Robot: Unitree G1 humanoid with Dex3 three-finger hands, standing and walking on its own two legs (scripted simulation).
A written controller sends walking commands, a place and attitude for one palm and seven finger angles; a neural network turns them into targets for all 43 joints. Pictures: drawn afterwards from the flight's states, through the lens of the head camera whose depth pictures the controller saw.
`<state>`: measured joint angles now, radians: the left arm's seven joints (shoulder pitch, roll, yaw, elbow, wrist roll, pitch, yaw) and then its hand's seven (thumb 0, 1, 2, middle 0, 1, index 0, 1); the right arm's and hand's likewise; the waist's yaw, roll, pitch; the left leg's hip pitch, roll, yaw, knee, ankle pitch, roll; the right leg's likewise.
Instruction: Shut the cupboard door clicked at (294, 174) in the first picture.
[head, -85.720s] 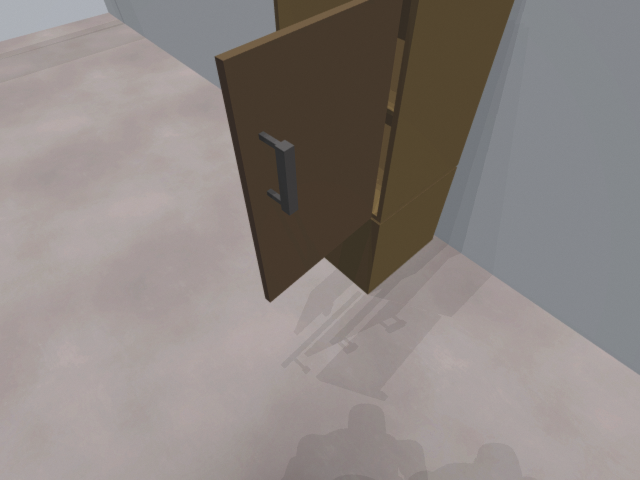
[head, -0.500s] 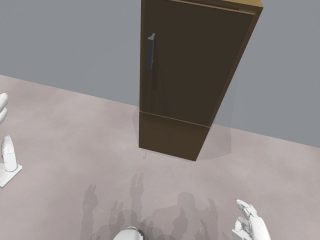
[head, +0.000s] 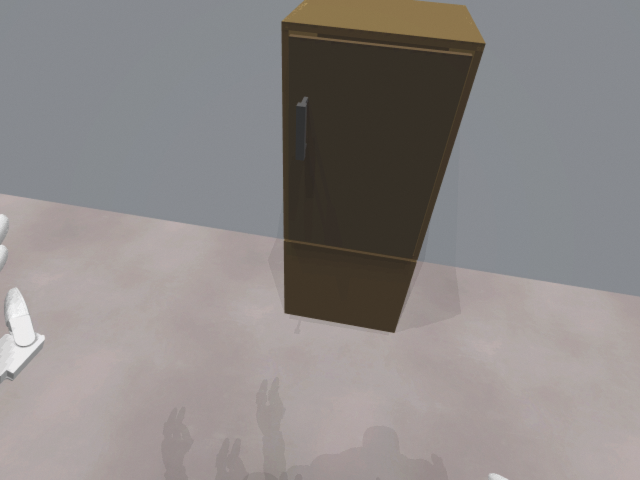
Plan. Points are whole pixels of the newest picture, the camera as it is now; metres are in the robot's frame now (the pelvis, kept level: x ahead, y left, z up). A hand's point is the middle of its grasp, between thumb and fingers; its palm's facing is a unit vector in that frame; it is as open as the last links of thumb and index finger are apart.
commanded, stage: stop stepping back and stand still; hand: left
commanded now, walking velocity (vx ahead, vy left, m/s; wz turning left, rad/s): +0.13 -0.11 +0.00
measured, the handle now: (302, 128) +0.88 +0.10 +0.05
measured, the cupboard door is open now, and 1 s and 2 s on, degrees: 1 1 1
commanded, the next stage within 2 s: let the arm hang, fingers relaxed in 0.78 s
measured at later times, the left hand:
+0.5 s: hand (35, 324) +0.22 +0.30 +0.15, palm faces +0.46 -0.79 -0.42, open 7.4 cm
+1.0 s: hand (82, 392) +0.22 +0.31 +0.00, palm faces +0.18 -0.87 -0.45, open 7.4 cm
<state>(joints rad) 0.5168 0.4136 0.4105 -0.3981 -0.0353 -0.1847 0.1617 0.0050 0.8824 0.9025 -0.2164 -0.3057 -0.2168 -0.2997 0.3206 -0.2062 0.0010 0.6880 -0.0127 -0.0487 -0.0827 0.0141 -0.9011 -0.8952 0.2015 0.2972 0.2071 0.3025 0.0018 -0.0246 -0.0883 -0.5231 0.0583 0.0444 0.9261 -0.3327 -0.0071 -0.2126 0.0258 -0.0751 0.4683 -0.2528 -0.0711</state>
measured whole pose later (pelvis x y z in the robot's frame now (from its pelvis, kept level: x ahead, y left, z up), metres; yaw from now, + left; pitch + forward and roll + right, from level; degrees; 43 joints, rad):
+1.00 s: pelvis +0.02 +0.05 -0.01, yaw +3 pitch +1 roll -1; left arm 0.31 0.36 0.14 0.16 0.01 -0.04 0.03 0.00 0.90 0.90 -0.20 -0.30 -0.20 -0.30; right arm 0.15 -0.30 0.00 0.73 -0.01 -0.04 0.01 0.01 -0.90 -0.90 0.20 0.30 0.20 0.30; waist 0.01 0.07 -0.03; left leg -0.32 0.02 0.07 0.58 -0.27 0.02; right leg -0.29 -0.03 -0.07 0.56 -0.28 0.00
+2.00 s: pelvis +0.00 +0.05 +0.00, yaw +2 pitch -2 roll +0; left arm 0.28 0.16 0.02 1.12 0.02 0.00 0.02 0.00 0.90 0.90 -0.20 -0.30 -0.20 -0.30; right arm 0.31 -0.16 -0.02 1.09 -0.02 0.01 -0.02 0.00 -0.91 -0.90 0.20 0.30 0.20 0.30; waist -0.01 0.00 0.02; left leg -0.23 0.02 0.09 0.42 -0.16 0.03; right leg -0.21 -0.02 -0.05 0.42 -0.18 0.00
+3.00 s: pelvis +0.05 +0.04 +0.01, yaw +3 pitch -1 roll +0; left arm 0.17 0.26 0.01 1.14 0.01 -0.02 0.01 0.00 0.90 0.90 -0.20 -0.30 -0.20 -0.30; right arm 0.16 -0.27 0.00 1.12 -0.02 0.00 -0.02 0.01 -0.91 -0.90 0.20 0.30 0.20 0.30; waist 0.00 0.01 0.04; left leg -0.11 0.03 0.06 0.31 -0.18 -0.01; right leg -0.08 0.00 -0.08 0.30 -0.20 -0.02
